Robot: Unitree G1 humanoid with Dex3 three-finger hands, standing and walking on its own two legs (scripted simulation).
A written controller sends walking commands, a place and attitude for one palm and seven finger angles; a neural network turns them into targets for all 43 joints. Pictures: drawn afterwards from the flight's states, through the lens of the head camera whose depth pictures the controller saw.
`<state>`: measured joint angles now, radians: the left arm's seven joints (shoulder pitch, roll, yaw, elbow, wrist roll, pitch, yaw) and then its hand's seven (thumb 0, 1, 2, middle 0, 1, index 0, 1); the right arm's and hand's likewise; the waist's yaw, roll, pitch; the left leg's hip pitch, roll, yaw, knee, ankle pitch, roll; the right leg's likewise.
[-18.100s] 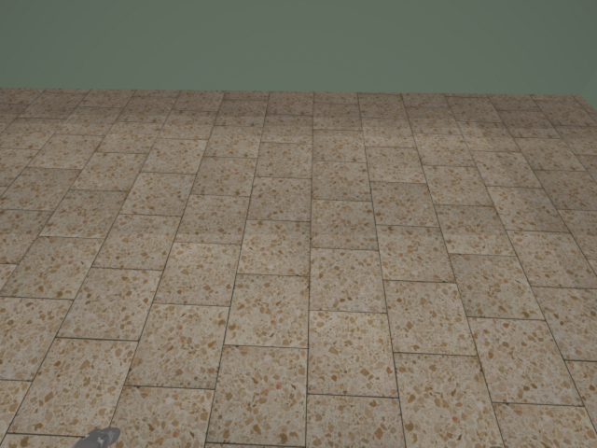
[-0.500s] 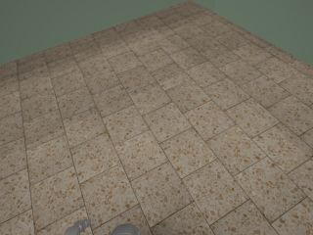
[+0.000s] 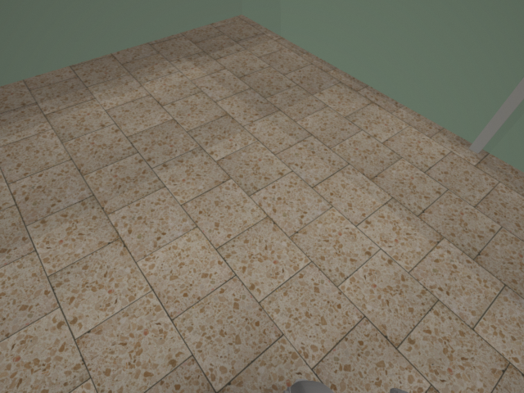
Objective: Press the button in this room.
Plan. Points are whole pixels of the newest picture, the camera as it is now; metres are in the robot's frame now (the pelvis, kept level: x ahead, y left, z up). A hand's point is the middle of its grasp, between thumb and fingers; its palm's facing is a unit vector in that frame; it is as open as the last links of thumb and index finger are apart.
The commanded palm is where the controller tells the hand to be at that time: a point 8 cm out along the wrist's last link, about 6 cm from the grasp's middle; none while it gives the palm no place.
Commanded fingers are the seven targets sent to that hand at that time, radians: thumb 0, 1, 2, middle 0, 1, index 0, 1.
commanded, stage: turn or walk to find it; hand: left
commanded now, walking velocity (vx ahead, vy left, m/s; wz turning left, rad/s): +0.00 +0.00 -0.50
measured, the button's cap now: out of the picture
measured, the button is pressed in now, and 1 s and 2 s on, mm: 0 0 0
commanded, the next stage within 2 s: none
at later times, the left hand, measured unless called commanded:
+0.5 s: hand out of the picture +0.12 +0.11 -0.14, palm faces -0.23 -0.94 -0.24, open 7.3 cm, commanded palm none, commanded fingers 0.00 0.90 0.90 -0.20 -0.30 -0.20 -0.30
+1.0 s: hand (209, 307) +0.29 +0.12 -0.17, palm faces -0.43 -0.88 -0.20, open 7.4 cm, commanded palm none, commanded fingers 0.00 0.90 0.90 -0.20 -0.30 -0.20 -0.30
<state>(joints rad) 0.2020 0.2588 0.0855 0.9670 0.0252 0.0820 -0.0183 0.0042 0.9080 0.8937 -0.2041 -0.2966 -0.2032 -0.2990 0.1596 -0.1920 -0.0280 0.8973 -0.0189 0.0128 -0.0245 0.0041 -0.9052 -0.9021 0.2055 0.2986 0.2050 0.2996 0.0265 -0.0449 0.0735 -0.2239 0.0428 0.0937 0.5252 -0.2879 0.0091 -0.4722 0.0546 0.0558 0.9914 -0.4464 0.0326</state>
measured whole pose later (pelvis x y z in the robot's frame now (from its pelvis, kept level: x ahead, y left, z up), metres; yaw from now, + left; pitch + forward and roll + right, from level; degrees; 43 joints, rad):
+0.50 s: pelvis +0.00 -0.06 +0.01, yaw -14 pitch -1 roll +2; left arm 0.21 0.18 0.04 0.96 0.02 0.00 -0.02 0.00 0.91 0.89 -0.21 -0.30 -0.20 -0.30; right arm 0.25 -0.27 -0.08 0.97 -0.03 0.04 0.01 0.01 -0.91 -0.90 0.20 0.30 0.20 0.30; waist -0.02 0.04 0.06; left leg -0.49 0.12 0.07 1.04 -0.34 -0.07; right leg -0.20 0.01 -0.02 0.46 -0.25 -0.05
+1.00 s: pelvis +0.16 -0.04 +0.01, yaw -29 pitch +0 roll -1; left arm 0.26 0.24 0.08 1.03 0.04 0.02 -0.04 0.01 0.91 0.89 -0.20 -0.30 -0.20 -0.30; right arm 0.28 -0.16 -0.03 0.97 -0.02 -0.08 -0.01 0.00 -0.91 -0.90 0.21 0.30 0.21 0.30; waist 0.02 -0.03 0.03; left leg -0.13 0.08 0.21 0.42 -0.28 0.01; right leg -0.54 -0.06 -0.03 1.18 -0.27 0.01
